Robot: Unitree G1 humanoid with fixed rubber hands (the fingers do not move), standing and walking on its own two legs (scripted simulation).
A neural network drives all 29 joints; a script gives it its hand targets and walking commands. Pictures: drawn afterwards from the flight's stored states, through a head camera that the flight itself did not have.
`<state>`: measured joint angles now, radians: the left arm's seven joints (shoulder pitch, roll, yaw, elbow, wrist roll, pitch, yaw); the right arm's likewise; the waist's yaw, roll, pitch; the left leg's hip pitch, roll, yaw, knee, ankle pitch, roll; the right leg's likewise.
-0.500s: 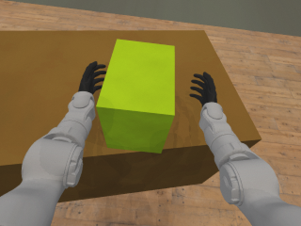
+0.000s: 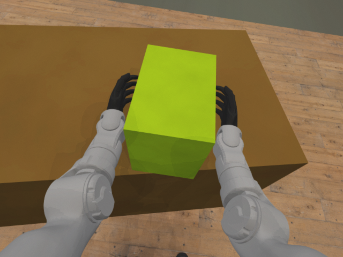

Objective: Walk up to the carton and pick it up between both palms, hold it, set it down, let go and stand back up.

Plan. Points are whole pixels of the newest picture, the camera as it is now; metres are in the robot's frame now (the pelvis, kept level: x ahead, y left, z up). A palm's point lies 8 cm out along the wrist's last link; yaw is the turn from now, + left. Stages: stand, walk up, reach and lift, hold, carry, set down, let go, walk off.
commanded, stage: reach and lift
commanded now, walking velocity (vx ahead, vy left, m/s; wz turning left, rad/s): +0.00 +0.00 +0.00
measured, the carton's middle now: (171, 115) +0.46 -0.01 +0.01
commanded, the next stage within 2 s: none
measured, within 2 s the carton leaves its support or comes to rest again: leaves its support in 1.62 s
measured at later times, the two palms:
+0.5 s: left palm (118, 112) +0.44 +0.12 +0.05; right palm (228, 123) +0.41 -0.14 +0.05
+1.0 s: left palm (118, 112) +0.44 +0.12 +0.05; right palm (229, 124) +0.41 -0.14 +0.05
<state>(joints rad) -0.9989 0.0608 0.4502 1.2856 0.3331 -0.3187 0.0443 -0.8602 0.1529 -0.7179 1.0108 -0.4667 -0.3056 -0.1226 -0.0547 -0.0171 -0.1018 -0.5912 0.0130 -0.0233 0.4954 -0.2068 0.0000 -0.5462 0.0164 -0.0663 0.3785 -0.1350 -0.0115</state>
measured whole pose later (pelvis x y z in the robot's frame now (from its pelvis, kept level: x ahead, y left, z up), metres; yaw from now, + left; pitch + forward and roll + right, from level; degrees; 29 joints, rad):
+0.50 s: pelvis +0.02 +0.00 +0.01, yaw +0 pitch +10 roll -1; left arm -0.82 -0.07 0.54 1.04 0.44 -0.24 0.01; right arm -0.74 0.21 -0.77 0.94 -0.56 -0.33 -0.10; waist -0.02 -0.05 -0.02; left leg -0.36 0.01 -0.01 0.39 -0.21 0.00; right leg -0.33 0.02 -0.06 0.30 -0.15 -0.01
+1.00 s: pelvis +0.02 +0.00 +0.01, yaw +0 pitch +10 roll -1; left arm -0.78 -0.09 0.54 0.98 0.48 -0.22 0.02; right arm -0.72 0.20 -0.74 0.95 -0.55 -0.36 -0.11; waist -0.03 -0.02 -0.02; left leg -0.34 0.01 -0.01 0.37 -0.20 0.00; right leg -0.30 0.02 -0.06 0.26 -0.13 -0.01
